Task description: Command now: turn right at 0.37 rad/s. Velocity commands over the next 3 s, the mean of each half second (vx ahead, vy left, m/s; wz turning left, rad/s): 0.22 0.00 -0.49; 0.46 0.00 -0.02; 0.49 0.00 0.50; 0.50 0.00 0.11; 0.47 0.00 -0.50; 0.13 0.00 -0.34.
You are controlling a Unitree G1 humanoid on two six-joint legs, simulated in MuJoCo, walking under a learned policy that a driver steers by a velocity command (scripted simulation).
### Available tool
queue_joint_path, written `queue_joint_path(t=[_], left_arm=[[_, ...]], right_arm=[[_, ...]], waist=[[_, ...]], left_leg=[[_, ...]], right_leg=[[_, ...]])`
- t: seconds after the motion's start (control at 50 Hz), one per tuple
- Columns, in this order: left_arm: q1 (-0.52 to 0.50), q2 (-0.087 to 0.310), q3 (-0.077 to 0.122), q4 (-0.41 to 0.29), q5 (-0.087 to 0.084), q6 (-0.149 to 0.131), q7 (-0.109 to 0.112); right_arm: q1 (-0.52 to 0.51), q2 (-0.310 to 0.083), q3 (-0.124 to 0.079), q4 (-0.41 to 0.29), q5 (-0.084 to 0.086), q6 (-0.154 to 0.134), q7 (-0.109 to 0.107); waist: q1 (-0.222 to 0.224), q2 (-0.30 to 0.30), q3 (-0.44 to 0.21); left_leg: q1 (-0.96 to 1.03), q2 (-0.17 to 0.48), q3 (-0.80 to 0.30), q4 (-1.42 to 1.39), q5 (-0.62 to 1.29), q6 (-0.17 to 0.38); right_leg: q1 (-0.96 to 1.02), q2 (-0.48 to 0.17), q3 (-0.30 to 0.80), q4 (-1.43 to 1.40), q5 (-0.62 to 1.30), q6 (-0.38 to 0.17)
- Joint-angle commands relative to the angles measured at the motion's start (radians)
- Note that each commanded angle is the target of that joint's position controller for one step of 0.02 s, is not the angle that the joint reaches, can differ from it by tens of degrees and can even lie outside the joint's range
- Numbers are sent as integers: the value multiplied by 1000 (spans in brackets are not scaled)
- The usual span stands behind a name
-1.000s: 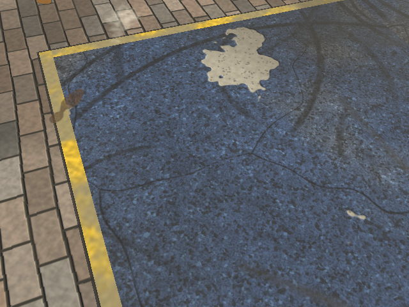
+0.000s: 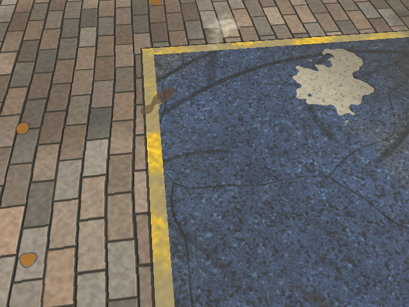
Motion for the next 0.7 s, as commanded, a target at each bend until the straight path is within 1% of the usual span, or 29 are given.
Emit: queue_joint_path(t=[0.02, 0.04, 0.08, 0.1, 0.12, 0.14, 0.16, 0.18, 0.2, 0.22, 0.24, 0.26, 0.28, 0.3, 0.32, 0.36, 0.4, 0.46, 0.52, 0.56, 0.6, 0.62, 0.64, 0.66, 0.68, 0.7], left_arm=[[-53, 67, 24, -104, -6, 4, -8], [-41, 64, 23, -104, -6, 10, -12], [-14, 69, 26, -106, -7, 17, -23], [17, 68, 28, -100, -9, 19, -28], [67, 71, 35, -84, -12, 20, -28], [131, 95, 49, -60, -12, 17, -22], [207, 209, 78, -62, -18, 5, -6], [224, 269, 74, -100, 19, -35, -24], [182, 205, 55, -110, 31, -62, -28], [146, 164, 41, -109, 20, -75, -20], [118, 155, 36, -118, 10, -77, -9], [101, 154, 32, -121, 7, -75, 2], [108, 149, 28, -124, 12, -74, 10], [126, 144, 27, -123, 15, -78, 15], [147, 139, 27, -120, 14, -82, 20], [183, 138, 28, -108, 7, -85, 26], [204, 139, 29, -96, 3, -82, 31], [229, 147, 35, -79, -2, -75, 35], [261, 140, 34, -54, -7, -71, 35], [273, 138, 33, -40, -7, -67, 33], [270, 145, 36, -32, -7, -63, 33], [265, 150, 39, -30, -7, -60, 33], [251, 155, 40, -33, -6, -57, 33], [237, 143, 36, -36, -3, -55, 32], [220, 117, 23, -50, 7, -55, 30], [283, 43, -1, -73, 21, -61, 30]], right_arm=[[-31, -188, -56, -61, 10, -22, -9], [-56, -195, -60, -63, 15, -21, -7], [-87, -201, -63, -63, 25, -13, -4], [-85, -203, -64, -59, 32, -9, -2], [-76, -195, -62, -50, 40, -8, 1], [-38, -152, -52, -37, 34, -10, 7], [-54, -72, -26, -61, -3, -16, 16], [-150, -89, -26, -130, 17, -36, 16], [-178, -151, -42, -125, 49, -57, 21], [-169, -180, -52, -110, 53, -72, 27], [-147, -178, -56, -81, 34, -81, 25], [-138, -174, -58, -70, 16, -90, 25], [-135, -163, -58, -62, 12, -97, 30], [-131, -149, -56, -55, 12, -103, 35], [-132, -140, -54, -48, 12, -108, 37], [-151, -124, -49, -44, 10, -112, 38], [-183, -110, -43, -48, 13, -117, 41], [-246, -101, -35, -59, 23, -126, 52], [-305, -93, -23, -70, 27, -141, 71], [-328, -96, -20, -78, 30, -152, 82], [-307, -118, -25, -76, 32, -159, 87], [-282, -132, -30, -72, 33, -161, 86], [-231, -152, -39, -61, 32, -163, 82], [-126, -180, -55, -32, 30, -164, 74], [30, -216, -68, -5, 21, -164, 67], [206, -296, -85, 21, 3, -159, 62]], waist=[[-31, 181, -27], [-25, 171, -40], [-14, 172, -68], [-3, 167, -92], [15, 149, -106], [23, 57, -105], [33, -231, -82], [71, -280, -88], [60, -150, -20], [35, -106, 28], [17, -51, 36], [8, -47, 37], [4, -63, 24], [7, -62, 11], [11, -49, -1], [19, -43, -6], [30, -59, 0], [54, -90, 20], [84, -88, 37], [92, -93, 48], [76, -117, 47], [60, -132, 42], [28, -145, 15], [-29, -134, -58], [-106, -108, -193], [-125, 102, -384]], left_leg=[[57, 332, -241, -166, 518, 229], [51, 318, -205, -152, 539, 216], [40, 292, -143, -109, 542, 189], [18, 279, -111, -94, 416, 170], [-40, 252, -77, -54, 202, 140], [-150, 192, -11, 79, -62, 94], [-412, 71, 106, 460, -305, -6], [-609, -48, -68, 618, -370, -13], [-661, 9, -134, 669, -288, 10], [-660, 37, -137, 639, -178, 32], [-638, 58, -133, 602, -86, 33], [-606, 68, -133, 540, 4, 22], [-562, 63, -125, 507, 77, 11], [-548, 51, -113, 473, 140, -1], [-545, 42, -106, 433, 188, -12], [-547, 28, -103, 338, 248, -34], [-530, 16, -104, 235, 294, -55], [-482, 1, -105, 105, 338, -76], [-443, 1, -87, 19, 363, -68], [-406, -4, -73, -23, 355, -50], [-352, -10, -62, -54, 316, -22], [-317, -15, -53, -64, 283, -3], [-244, -33, -32, -81, 252, 22], [-97, -51, -10, -118, 270, 57], [165, 24, -77, -84, 273, 116], [548, 248, -432, -65, 159, 247]], right_leg=[[-137, -46, 0, 145, -122, 0], [-102, -48, -15, 109, -78, 2], [-19, -28, -59, 6, 23, -2], [48, -4, -96, -76, 95, -15], [149, 32, -122, -166, 156, -38], [270, 48, -72, -248, 140, -72], [391, -185, 320, -395, 99, -181], [358, -358, 787, -589, -131, -374], [343, -374, 772, -630, -268, -373], [308, -337, 688, -625, -302, -324], [300, -291, 607, -609, -251, -280], [289, -248, 530, -609, -161, -253], [281, -211, 473, -618, -87, -237], [296, -192, 432, -623, -2, -233], [317, -180, 398, -622, 78, -233], [341, -166, 354, -617, 180, -231], [334, -151, 329, -611, 217, -224], [300, -140, 323, -596, 235, -222], [303, -155, 319, -574, 263, -225], [312, -168, 325, -553, 316, -224], [336, -191, 341, -531, 411, -213], [353, -201, 344, -511, 489, -205], [364, -195, 333, -457, 647, -193], [362, -154, 292, -336, 828, -171], [260, -109, 254, -130, 833, -139], [-38, 17, 182, 225, 498, -73]])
